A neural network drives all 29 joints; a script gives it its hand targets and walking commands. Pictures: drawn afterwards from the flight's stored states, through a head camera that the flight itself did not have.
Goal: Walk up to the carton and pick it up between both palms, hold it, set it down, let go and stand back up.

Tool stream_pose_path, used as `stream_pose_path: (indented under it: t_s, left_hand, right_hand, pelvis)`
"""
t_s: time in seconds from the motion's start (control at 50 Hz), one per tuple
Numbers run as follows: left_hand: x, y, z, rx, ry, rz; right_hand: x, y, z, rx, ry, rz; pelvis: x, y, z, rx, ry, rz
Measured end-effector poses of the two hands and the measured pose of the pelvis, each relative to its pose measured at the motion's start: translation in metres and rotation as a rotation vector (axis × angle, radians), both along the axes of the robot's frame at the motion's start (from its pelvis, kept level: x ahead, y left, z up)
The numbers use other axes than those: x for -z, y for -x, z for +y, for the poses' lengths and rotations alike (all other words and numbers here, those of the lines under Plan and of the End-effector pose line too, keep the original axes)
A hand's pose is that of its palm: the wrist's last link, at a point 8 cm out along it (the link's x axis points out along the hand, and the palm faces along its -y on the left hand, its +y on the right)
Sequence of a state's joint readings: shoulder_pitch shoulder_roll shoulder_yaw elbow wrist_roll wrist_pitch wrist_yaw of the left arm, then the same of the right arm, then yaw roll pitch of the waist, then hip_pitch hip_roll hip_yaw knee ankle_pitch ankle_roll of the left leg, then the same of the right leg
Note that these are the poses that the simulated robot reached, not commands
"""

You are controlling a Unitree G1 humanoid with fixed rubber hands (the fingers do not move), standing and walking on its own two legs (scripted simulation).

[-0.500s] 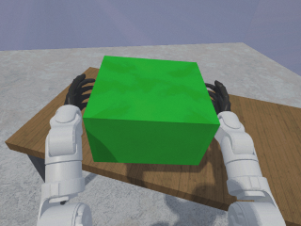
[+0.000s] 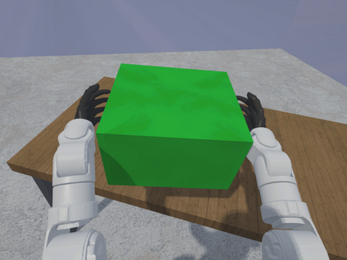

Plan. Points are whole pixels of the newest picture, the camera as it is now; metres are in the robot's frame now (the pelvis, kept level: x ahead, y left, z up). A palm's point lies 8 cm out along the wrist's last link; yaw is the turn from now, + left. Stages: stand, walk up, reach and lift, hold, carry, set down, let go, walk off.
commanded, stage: hold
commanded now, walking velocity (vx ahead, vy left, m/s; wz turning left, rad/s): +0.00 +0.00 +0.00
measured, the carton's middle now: (172, 123) +0.40 -0.01 +0.15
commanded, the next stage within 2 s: none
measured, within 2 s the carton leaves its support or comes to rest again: neither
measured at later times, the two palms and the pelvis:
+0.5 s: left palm (84, 120) +0.35 +0.19 +0.19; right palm (252, 123) +0.36 -0.19 +0.18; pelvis +0.00 +0.00 +0.00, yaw +1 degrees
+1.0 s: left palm (83, 119) +0.35 +0.19 +0.19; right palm (252, 123) +0.36 -0.19 +0.18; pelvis +0.00 -0.01 +0.00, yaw +0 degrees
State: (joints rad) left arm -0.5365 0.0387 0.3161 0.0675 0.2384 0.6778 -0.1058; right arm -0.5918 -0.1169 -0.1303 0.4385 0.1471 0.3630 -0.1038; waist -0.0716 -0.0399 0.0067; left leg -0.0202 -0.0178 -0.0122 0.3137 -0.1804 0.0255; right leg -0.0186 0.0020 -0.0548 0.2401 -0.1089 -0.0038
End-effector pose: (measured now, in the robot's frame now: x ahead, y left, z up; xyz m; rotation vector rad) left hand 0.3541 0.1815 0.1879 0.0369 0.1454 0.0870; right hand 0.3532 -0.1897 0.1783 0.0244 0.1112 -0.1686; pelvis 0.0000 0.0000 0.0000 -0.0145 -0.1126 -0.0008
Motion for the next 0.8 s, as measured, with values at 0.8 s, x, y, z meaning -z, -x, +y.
stream_pose_path:
  t_s: [0.8]
  left_hand:
    - [-0.0024,0.0008,0.0037,-0.011,-0.004,0.007]
  right_hand:
    - [-0.0062,-0.0043,0.0036,-0.012,0.0,0.006]
  pelvis:
    - [0.0001,0.0031,-0.0044,-0.004,-0.004,0.002]
